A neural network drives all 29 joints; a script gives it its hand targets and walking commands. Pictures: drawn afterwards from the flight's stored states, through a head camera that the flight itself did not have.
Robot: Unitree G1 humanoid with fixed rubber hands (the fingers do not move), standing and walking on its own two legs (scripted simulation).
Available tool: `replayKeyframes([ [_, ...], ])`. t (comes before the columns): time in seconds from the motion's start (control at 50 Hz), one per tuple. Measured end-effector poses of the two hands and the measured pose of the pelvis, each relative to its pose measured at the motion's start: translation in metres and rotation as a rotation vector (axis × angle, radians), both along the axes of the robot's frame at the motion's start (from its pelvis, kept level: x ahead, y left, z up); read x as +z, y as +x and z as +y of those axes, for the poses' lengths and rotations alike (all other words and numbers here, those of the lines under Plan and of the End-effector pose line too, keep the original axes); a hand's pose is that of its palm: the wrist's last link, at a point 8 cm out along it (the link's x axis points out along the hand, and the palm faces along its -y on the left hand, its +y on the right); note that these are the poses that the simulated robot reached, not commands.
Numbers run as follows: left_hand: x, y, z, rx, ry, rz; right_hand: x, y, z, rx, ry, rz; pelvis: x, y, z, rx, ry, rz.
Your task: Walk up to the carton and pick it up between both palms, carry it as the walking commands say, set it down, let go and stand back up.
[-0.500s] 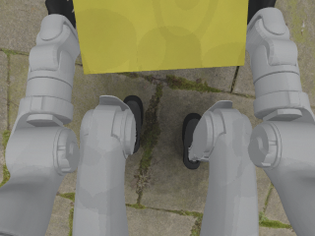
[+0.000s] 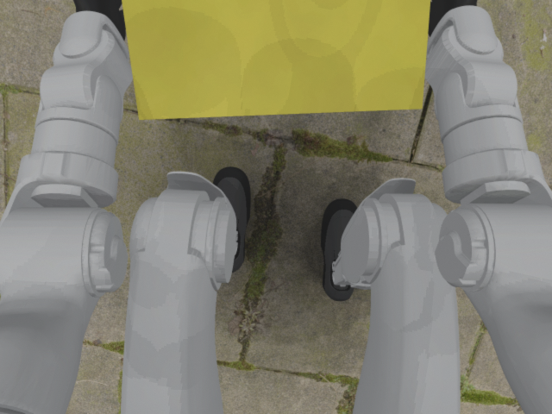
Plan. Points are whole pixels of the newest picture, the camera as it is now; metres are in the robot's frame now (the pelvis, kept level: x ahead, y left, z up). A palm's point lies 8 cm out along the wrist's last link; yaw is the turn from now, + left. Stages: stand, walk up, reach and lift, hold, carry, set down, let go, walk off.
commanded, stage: set down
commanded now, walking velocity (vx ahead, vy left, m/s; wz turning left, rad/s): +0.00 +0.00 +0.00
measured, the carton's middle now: (275, 39) +0.51 +0.04 -0.25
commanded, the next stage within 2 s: none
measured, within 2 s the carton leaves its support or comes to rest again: rests again in 1.32 s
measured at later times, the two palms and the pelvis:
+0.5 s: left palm (104, 9) +0.51 +0.22 -0.17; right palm (449, 4) +0.54 -0.15 -0.17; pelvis +0.00 +0.00 -0.01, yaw +0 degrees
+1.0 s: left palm out of the picture +0.52 +0.22 -0.17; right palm out of the picture +0.55 -0.15 -0.17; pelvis +0.01 +0.00 -0.02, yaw +0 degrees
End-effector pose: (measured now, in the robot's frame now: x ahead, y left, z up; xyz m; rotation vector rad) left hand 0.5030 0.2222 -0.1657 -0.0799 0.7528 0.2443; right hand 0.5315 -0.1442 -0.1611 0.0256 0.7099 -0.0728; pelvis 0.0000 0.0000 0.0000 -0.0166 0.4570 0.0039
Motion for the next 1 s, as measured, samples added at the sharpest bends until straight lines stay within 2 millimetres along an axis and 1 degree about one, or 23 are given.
replayKeyframes([
  [0.5, -0.003, 0.007, -0.001, -0.025, 0.019, 0.005, -0.005, 0.005, -0.002, 0.004, 0.003, 0.008, -0.010, 0.000, -0.001, -0.002, 0.004, 0.004],
  [0.8, -0.004, 0.017, 0.000, -0.034, 0.025, -0.004, -0.005, 0.016, -0.002, 0.027, -0.008, -0.003, -0.019, 0.007, 0.000, -0.003, 0.001, 0.081],
  [1.0, -0.005, 0.021, 0.000, -0.040, 0.030, -0.011, -0.006, 0.019, -0.002, 0.034, -0.010, -0.012, -0.022, 0.009, 0.000, -0.004, 0.001, 0.100],
])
